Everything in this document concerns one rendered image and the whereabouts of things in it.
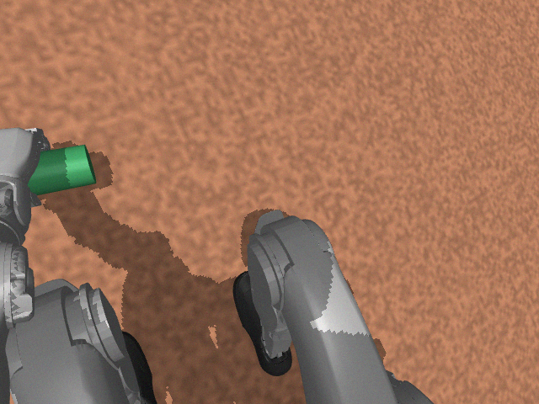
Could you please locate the right robot hand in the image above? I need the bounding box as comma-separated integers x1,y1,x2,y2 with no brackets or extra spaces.
386,370,434,404

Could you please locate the left robot arm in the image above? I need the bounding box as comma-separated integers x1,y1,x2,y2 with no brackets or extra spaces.
0,175,35,404

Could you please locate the left robot hand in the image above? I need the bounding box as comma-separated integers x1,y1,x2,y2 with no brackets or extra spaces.
0,128,51,207

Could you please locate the right robot foot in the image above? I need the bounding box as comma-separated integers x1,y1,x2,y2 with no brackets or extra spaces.
233,271,292,376

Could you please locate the bottle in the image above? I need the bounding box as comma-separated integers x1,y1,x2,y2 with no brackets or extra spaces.
27,145,96,195

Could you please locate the left robot foot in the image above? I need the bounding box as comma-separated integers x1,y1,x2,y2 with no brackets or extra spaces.
122,332,157,404

